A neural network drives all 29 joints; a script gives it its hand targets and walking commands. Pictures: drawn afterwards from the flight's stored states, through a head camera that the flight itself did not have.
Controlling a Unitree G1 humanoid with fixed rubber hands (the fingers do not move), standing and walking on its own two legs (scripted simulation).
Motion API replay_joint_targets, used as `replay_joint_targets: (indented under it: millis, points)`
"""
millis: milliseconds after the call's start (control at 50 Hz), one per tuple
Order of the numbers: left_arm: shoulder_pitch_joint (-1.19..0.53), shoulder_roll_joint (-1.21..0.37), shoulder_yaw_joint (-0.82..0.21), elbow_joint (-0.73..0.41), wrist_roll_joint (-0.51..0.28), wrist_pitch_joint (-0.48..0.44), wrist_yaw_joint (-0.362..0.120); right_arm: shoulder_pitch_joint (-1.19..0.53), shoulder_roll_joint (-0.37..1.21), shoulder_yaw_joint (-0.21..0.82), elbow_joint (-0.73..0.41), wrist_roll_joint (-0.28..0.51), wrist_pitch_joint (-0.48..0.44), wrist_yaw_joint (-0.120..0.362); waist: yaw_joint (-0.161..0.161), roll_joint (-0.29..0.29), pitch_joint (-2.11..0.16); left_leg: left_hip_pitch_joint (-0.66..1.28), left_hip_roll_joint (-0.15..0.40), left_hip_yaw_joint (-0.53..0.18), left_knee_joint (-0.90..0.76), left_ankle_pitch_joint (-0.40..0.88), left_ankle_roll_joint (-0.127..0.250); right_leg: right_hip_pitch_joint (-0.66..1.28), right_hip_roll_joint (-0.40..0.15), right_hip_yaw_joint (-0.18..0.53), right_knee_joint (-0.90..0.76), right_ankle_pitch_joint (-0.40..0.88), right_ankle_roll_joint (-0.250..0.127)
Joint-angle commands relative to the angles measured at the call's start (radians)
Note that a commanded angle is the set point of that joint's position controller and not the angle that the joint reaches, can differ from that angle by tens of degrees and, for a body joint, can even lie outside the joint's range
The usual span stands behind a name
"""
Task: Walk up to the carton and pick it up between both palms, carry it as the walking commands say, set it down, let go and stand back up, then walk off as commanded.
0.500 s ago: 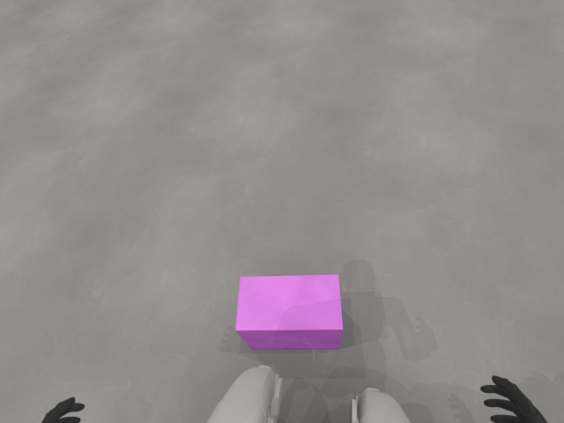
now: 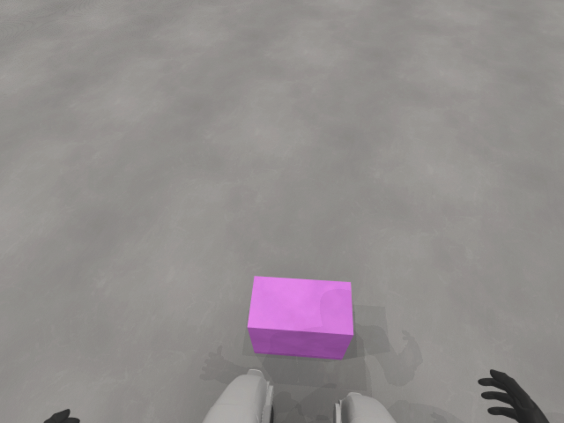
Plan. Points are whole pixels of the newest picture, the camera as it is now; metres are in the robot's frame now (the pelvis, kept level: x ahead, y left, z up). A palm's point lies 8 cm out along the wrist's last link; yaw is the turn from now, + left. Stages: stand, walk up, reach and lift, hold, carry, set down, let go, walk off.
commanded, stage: walk up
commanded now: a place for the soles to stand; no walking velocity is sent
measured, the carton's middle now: (299, 319) +0.47 -0.02 -0.59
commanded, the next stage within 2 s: reach and lift in 1.58 s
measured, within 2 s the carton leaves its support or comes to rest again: neither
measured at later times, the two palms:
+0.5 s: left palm out of the picture +0.09 +0.32 -0.05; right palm out of the picture +0.13 -0.33 -0.08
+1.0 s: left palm out of the picture +0.10 +0.31 -0.05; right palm out of the picture +0.14 -0.33 -0.07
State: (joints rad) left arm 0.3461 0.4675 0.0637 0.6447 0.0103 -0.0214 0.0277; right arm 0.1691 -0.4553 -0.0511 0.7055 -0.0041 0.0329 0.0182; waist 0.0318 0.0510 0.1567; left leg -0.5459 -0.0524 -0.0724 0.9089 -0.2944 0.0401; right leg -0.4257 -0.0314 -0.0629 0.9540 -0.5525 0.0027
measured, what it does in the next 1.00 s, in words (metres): stands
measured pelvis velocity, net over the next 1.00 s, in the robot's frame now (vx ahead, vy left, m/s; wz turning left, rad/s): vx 0.01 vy -0.01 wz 0.01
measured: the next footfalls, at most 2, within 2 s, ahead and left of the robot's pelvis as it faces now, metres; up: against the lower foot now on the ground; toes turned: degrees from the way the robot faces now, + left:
none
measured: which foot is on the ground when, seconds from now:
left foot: down 0.00-1.00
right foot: down 0.00-1.00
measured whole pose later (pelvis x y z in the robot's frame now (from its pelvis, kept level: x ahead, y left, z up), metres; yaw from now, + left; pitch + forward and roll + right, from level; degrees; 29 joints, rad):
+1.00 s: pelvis +0.01 -0.01 +0.01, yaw +1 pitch -1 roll +0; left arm 0.32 0.43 0.03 0.65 0.02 -0.07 0.01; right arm 0.25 -0.46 -0.05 0.72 0.00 -0.04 0.01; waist 0.03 0.03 0.03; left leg -0.44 -0.04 -0.08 0.90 -0.45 0.01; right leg -0.47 -0.05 -0.06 0.90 -0.42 -0.02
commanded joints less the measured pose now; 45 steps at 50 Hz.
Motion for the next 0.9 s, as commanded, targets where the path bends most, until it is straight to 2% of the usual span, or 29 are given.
replay_joint_targets:
  millis: [0,20,40,80,120,140,160,180,200,220,240,260,300,320,360,380,420,440,480,520,540,560,600,660,700,760,800,840,880]
  points:
    - [-0.023,0.342,0.112,0.000,0.042,-0.042,0.019,-0.019,-0.198,-0.099,-0.051,-0.022,-0.011,-0.025,-0.010,-0.152,0.020,-0.120,-0.010,-0.117,0.305,-0.232,-0.033,-0.170,-0.418,0.715,-0.719,-0.428,-0.287]
    - [-0.107,0.334,0.103,-0.013,0.037,-0.047,0.024,0.028,-0.225,-0.102,-0.019,-0.011,-0.011,-0.018,-0.037,-0.102,0.032,-0.032,0.012,-0.103,0.333,-0.193,-0.021,-0.231,-0.392,0.645,-0.693,-0.365,-0.289]
    - [-0.126,0.304,0.091,-0.015,0.033,-0.053,0.023,0.056,-0.222,-0.101,-0.007,-0.003,-0.010,-0.005,-0.054,-0.097,0.030,0.040,0.015,-0.084,0.332,-0.134,-0.020,-0.259,-0.339,0.561,-0.653,-0.338,-0.275]
    - [-0.106,0.294,0.084,-0.022,0.039,-0.054,0.020,0.074,-0.209,-0.100,-0.004,-0.006,-0.014,0.013,-0.042,-0.181,-0.016,0.074,0.034,0.007,0.201,-0.143,-0.023,-0.217,-0.263,0.426,-0.586,-0.328,-0.228]
    - [-0.070,0.283,0.085,-0.013,0.042,-0.048,0.004,0.097,-0.187,-0.088,0.009,-0.009,-0.034,0.018,-0.036,-0.198,-0.086,0.150,0.037,0.061,-0.019,-0.202,-0.018,-0.141,-0.220,0.357,-0.516,-0.333,-0.198]
    - [-0.059,0.263,0.078,-0.008,0.041,-0.040,-0.004,0.131,-0.175,-0.083,0.031,-0.011,-0.045,0.015,-0.053,-0.168,-0.132,0.249,0.026,0.070,-0.152,-0.225,-0.009,-0.149,-0.178,0.284,-0.425,-0.295,-0.175]
    - [-0.029,0.229,0.066,0.000,0.038,-0.029,-0.006,0.177,-0.177,-0.083,0.039,-0.021,-0.056,0.006,-0.072,-0.091,-0.160,0.321,0.007,0.034,-0.257,-0.253,0.003,-0.164,-0.130,0.201,-0.289,-0.259,-0.146]
    - [-0.015,0.173,0.052,-0.002,0.022,-0.026,-0.003,0.206,-0.211,-0.088,0.031,-0.038,-0.067,-0.005,-0.083,0.053,-0.169,0.363,0.078,-0.204,-0.354,-0.397,0.050,-0.253,-0.096,0.136,-0.087,-0.175,-0.099]
    - [-0.019,0.113,0.031,-0.007,-0.003,-0.026,-0.002,0.155,-0.249,-0.083,-0.004,-0.046,-0.079,-0.016,-0.061,0.151,-0.126,0.306,0.231,-0.580,-0.526,-0.617,0.137,-0.334,-0.036,0.070,0.068,-0.065,-0.041]
    - [-0.042,0.161,0.039,0.001,0.000,-0.036,0.002,0.062,-0.300,-0.092,-0.038,-0.043,-0.080,-0.024,-0.053,0.086,-0.078,0.221,0.284,-0.699,-0.559,-0.649,0.209,-0.357,-0.031,0.148,0.050,-0.028,-0.036]
    - [-0.052,0.188,0.045,0.019,0.003,-0.044,0.000,0.032,-0.286,-0.090,-0.034,-0.036,-0.082,-0.027,-0.053,0.020,-0.065,0.144,0.300,-0.687,-0.528,-0.555,0.230,-0.262,-0.045,0.167,0.033,-0.010,-0.037]
    - [-0.031,0.184,0.047,0.038,0.000,-0.050,-0.002,0.009,-0.251,-0.080,-0.031,-0.030,-0.084,-0.026,-0.025,-0.025,-0.073,0.114,0.262,-0.599,-0.482,-0.460,0.203,-0.175,-0.033,0.143,-0.025,0.029,-0.041]
    - [0.025,0.174,0.051,0.053,0.008,-0.069,-0.005,-0.005,-0.201,-0.059,-0.045,-0.018,-0.083,-0.017,0.010,-0.022,-0.126,0.026,0.182,-0.370,-0.362,-0.261,0.118,0.039,-0.021,0.104,-0.219,0.136,-0.064]
    - [0.023,0.188,0.055,0.046,0.017,-0.078,-0.002,0.010,-0.182,-0.053,-0.041,-0.012,-0.082,-0.012,0.014,-0.058,-0.147,-0.042,0.140,-0.282,-0.286,-0.206,0.075,0.120,-0.055,0.179,-0.312,0.094,-0.087]
    - [0.021,0.258,0.069,0.039,0.025,-0.087,0.000,0.034,-0.150,-0.049,-0.032,-0.007,-0.074,-0.010,0.001,-0.155,-0.160,-0.091,0.021,-0.073,-0.042,-0.153,0.009,0.156,-0.218,0.493,-0.493,-0.054,-0.185]
    - [0.002,0.267,0.071,0.034,0.023,-0.086,-0.002,0.074,-0.169,-0.054,-0.016,-0.008,-0.073,-0.013,-0.019,-0.126,-0.162,-0.040,0.042,-0.010,-0.026,-0.194,-0.001,0.125,-0.286,0.523,-0.506,-0.072,-0.229]
    - [-0.043,0.249,0.056,0.020,0.018,-0.080,-0.003,0.102,-0.177,-0.056,-0.002,-0.012,-0.086,-0.016,-0.040,-0.090,-0.154,0.072,0.058,-0.018,-0.119,-0.150,0.021,0.042,-0.246,0.409,-0.414,0.072,-0.210]
    - [-0.056,0.227,0.049,0.019,0.015,-0.079,-0.003,0.101,-0.167,-0.055,-0.005,-0.013,-0.094,-0.016,-0.040,-0.111,-0.167,0.129,0.061,-0.055,-0.147,-0.092,0.033,0.005,-0.204,0.347,-0.368,0.148,-0.179]
    - [-0.085,0.184,0.032,0.008,0.006,-0.078,-0.003,0.113,-0.185,-0.053,-0.005,-0.014,-0.109,-0.020,-0.045,-0.060,-0.188,0.193,0.104,-0.182,-0.227,0.062,0.068,-0.033,-0.115,0.216,-0.235,0.326,-0.114]
    - [-0.076,0.157,0.025,0.016,-0.004,-0.076,-0.002,0.066,-0.205,-0.043,-0.016,-0.009,-0.113,-0.023,-0.016,0.000,-0.207,0.185,0.182,-0.318,-0.266,0.159,0.118,-0.005,-0.047,0.114,-0.137,0.342,-0.067]
    - [-0.065,0.163,0.027,0.020,-0.004,-0.077,0.000,0.046,-0.197,-0.039,-0.028,-0.008,-0.109,-0.023,-0.007,-0.018,-0.220,0.167,0.187,-0.309,-0.236,0.220,0.128,0.033,-0.049,0.118,-0.157,0.354,-0.068]
    - [-0.054,0.170,0.031,0.024,-0.002,-0.081,0.001,0.032,-0.189,-0.037,-0.027,-0.004,-0.106,-0.023,-0.002,-0.029,-0.235,0.137,0.166,-0.257,-0.202,0.264,0.111,0.093,-0.055,0.138,-0.196,0.385,-0.078]
    - [-0.033,0.210,0.038,0.034,0.005,-0.087,0.004,0.029,-0.166,-0.034,-0.025,0.005,-0.099,-0.025,-0.006,-0.076,-0.246,0.098,0.093,-0.125,-0.105,0.260,0.058,0.146,-0.131,0.239,-0.269,0.460,-0.136]
    - [-0.048,0.228,0.039,0.022,0.008,-0.083,0.006,0.065,-0.156,-0.035,-0.014,0.005,-0.093,-0.031,-0.025,-0.116,-0.233,0.110,0.067,-0.050,-0.041,0.081,0.034,0.100,-0.229,0.325,-0.299,0.510,-0.214]
    - [-0.082,0.209,0.032,0.017,0.010,-0.079,0.004,0.084,-0.159,-0.039,-0.012,-0.004,-0.096,-0.030,-0.043,-0.118,-0.223,0.157,0.075,-0.068,-0.104,0.062,0.048,0.039,-0.200,0.290,-0.283,0.446,-0.183]
    - [-0.110,0.174,0.021,0.014,0.000,-0.070,0.001,0.062,-0.188,-0.043,-0.009,-0.009,-0.105,-0.028,-0.035,-0.050,-0.211,0.186,0.138,-0.230,-0.237,0.128,0.101,-0.013,-0.086,0.157,-0.185,0.347,-0.096]
    - [-0.094,0.153,0.019,0.021,0.002,-0.065,-0.001,0.022,-0.199,-0.035,-0.014,-0.008,-0.106,-0.027,-0.011,0.005,-0.208,0.149,0.195,-0.328,-0.279,0.107,0.138,0.009,-0.039,0.107,-0.146,0.253,-0.065]
    - [-0.071,0.163,0.022,0.037,0.005,-0.071,-0.001,-0.012,-0.187,-0.030,-0.022,-0.004,-0.098,-0.025,0.010,-0.032,-0.169,0.042,0.169,-0.283,-0.274,0.043,0.111,0.085,-0.046,0.141,-0.244,0.196,-0.077]
    - [-0.063,0.206,0.031,0.046,0.014,-0.079,-0.002,-0.009,-0.166,-0.030,-0.019,-0.003,-0.090,-0.022,-0.003,-0.084,-0.155,0.015,0.084,-0.138,-0.175,0.021,0.052,0.094,-0.132,0.280,-0.363,0.169,-0.130]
